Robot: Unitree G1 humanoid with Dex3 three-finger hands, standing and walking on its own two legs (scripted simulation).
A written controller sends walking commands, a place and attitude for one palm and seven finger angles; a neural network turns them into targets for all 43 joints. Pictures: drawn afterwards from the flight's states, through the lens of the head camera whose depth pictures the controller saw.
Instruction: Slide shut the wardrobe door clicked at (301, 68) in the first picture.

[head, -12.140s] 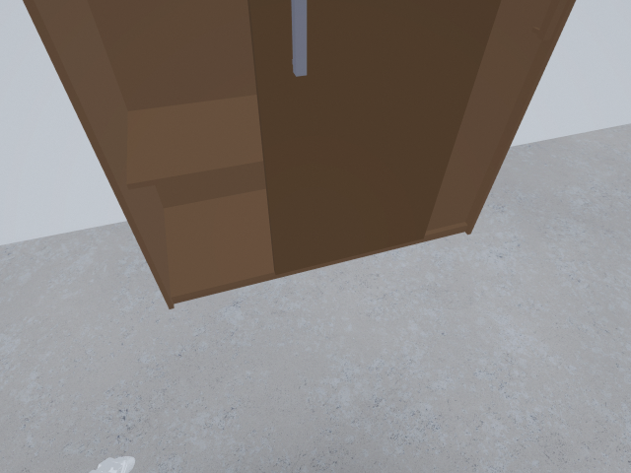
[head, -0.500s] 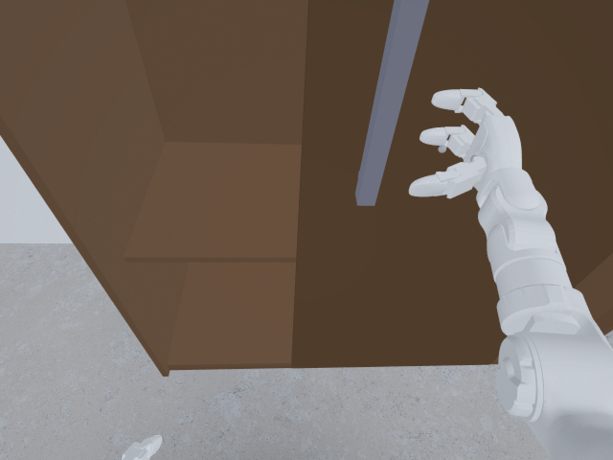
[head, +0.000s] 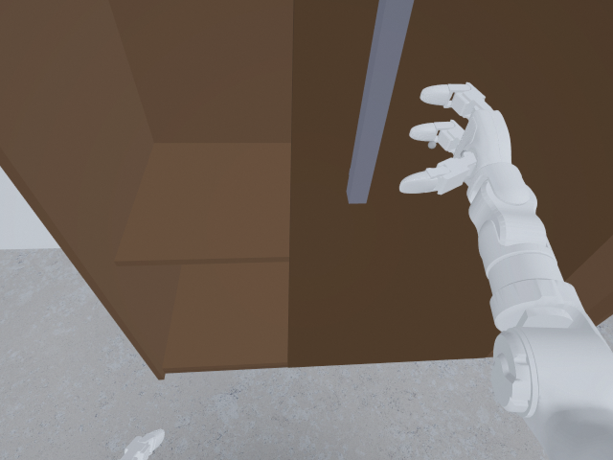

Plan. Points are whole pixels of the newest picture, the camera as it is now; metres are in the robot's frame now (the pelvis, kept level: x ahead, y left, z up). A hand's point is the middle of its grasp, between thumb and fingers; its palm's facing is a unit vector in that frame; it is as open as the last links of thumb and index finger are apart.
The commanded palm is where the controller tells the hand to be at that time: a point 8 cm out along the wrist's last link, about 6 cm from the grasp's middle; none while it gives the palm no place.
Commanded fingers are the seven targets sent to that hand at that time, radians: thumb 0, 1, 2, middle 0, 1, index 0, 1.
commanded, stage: move the hooked fingers beside the handle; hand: right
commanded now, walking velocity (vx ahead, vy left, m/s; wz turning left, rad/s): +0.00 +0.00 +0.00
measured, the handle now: (370, 103) +0.49 -0.03 +0.23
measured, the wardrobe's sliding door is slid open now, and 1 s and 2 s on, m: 0.40 0.40 0.40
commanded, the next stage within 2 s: feel for the door with the fingertips in 1.30 s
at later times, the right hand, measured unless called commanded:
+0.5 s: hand (418, 148) +0.45 -0.09 +0.20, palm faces -0.11 +0.99 -0.02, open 14.0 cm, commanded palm +0.44 -0.13 +0.20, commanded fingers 0.00 0.50 -0.30 0.30 1.20 0.30 1.20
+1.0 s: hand (415, 145) +0.45 -0.08 +0.21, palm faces -0.13 +0.99 -0.02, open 14.0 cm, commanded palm +0.43 -0.14 +0.20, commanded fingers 0.00 0.50 -0.30 0.30 1.20 0.30 1.20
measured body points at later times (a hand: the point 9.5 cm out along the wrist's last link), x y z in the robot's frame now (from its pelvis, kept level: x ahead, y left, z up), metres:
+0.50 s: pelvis +0.00 +0.00 +0.00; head +0.01 +0.02 +0.45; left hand +0.10 +0.24 -0.12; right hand +0.45 -0.15 +0.20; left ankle +0.02 +0.13 -0.73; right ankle -0.02 -0.11 -0.73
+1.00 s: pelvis +0.01 +0.01 +0.00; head +0.01 +0.03 +0.45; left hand +0.12 +0.25 -0.11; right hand +0.45 -0.14 +0.21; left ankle +0.02 +0.13 -0.73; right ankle -0.02 -0.11 -0.73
